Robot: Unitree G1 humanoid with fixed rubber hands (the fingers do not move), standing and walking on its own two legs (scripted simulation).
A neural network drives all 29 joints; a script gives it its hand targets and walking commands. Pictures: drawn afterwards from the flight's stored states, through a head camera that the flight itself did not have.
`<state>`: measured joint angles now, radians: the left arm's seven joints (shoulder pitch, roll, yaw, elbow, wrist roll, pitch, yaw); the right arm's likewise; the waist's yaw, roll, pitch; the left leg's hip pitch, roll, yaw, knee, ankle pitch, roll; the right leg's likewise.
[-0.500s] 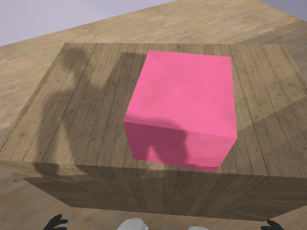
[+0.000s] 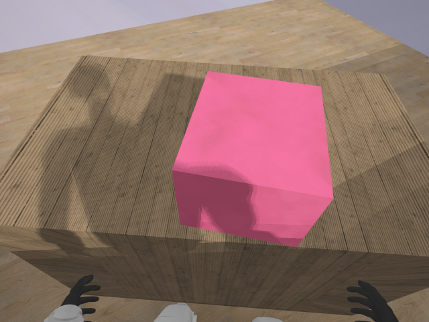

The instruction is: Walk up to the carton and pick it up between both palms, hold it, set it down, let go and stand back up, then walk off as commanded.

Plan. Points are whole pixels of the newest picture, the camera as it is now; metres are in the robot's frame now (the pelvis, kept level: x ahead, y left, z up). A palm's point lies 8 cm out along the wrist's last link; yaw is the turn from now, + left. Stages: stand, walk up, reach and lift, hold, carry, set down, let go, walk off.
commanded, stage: reach and lift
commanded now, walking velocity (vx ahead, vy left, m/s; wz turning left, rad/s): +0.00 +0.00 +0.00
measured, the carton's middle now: (250, 155) +0.43 -0.05 +0.04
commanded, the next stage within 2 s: none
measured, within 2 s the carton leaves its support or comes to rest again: neither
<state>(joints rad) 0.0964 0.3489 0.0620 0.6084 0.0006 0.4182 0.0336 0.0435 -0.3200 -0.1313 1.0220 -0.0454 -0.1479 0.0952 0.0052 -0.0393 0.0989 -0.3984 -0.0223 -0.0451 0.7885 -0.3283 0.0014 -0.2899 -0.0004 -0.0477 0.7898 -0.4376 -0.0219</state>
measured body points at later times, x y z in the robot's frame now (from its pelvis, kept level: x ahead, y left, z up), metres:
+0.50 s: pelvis +0.00 -0.02 +0.03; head +0.00 +0.00 +0.48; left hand +0.18 +0.27 -0.04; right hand +0.15 -0.27 -0.05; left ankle +0.06 +0.12 -0.71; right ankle +0.00 -0.11 -0.71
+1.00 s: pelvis +0.00 +0.00 +0.03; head +0.01 +0.02 +0.48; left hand +0.21 +0.25 -0.01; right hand +0.16 -0.24 +0.01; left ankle +0.06 +0.12 -0.71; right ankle +0.00 -0.11 -0.71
